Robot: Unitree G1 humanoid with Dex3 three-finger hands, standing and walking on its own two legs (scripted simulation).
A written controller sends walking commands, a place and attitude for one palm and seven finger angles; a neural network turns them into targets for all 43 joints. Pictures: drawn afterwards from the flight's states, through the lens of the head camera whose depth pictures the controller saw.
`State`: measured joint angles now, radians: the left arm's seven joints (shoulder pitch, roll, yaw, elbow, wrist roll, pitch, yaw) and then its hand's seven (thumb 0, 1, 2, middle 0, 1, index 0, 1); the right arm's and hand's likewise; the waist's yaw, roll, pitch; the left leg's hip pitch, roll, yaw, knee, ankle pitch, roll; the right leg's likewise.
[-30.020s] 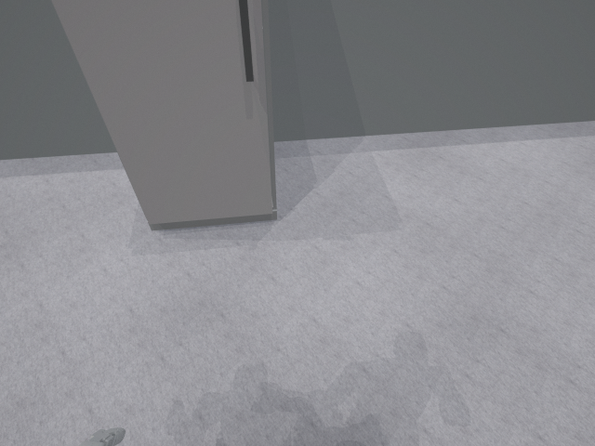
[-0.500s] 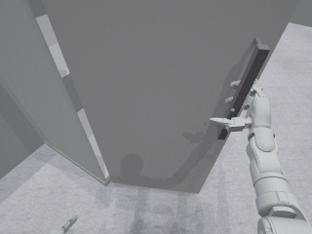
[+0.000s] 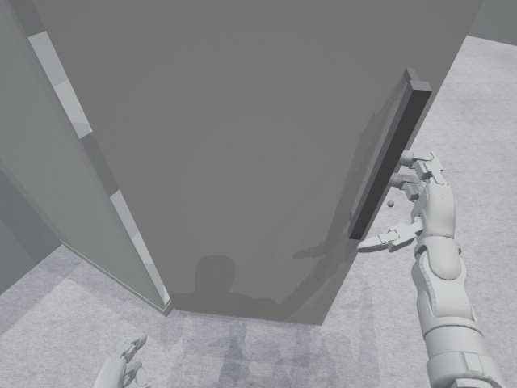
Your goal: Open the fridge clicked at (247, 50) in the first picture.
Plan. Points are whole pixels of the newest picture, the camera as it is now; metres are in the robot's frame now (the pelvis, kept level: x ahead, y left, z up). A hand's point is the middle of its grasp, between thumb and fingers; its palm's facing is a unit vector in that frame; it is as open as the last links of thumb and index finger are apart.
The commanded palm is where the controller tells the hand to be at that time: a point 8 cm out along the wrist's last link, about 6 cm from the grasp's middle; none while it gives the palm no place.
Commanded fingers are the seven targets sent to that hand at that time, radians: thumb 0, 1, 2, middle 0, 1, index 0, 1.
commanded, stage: slip the hand off the handle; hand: right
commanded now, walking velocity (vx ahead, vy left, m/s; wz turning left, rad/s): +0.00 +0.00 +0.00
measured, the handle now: (377, 169) +0.43 -0.16 +0.13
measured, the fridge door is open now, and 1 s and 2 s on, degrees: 65 65 65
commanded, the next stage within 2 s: draw the hand back to the body in 1.12 s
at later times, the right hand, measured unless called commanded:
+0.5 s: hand (432, 214) +0.36 -0.23 +0.12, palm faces +0.12 +0.99 -0.11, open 14.7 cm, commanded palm +0.32 -0.27 +0.12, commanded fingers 0.00 0.55 -0.20 0.25 1.15 0.25 1.15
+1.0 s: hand (434, 266) +0.27 -0.21 +0.11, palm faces +0.11 +0.99 -0.10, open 14.7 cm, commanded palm +0.24 -0.25 +0.12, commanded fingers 0.00 0.55 -0.20 0.25 1.15 0.25 1.15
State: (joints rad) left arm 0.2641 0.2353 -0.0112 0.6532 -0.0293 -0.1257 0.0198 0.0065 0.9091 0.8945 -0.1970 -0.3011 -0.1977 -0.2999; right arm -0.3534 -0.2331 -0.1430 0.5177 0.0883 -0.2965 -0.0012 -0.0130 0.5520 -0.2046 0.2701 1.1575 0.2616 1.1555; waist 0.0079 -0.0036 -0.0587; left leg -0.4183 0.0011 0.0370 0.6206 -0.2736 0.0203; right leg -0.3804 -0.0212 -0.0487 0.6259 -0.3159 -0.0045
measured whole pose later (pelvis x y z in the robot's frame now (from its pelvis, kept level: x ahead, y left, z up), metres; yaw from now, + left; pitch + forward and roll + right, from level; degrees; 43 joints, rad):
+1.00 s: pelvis +0.00 +0.00 -0.01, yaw -2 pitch +2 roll +1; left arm 0.24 0.24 -0.04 0.60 -0.03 -0.19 0.06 0.01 0.91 0.89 -0.20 -0.30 -0.20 -0.30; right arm 0.05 -0.26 -0.17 0.08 0.20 -0.21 0.16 -0.01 0.55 -0.20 0.25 1.15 0.26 1.15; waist -0.04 -0.03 -0.07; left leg -0.39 0.01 0.07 0.67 -0.31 0.02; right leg -0.37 -0.02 -0.02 0.70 -0.36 -0.01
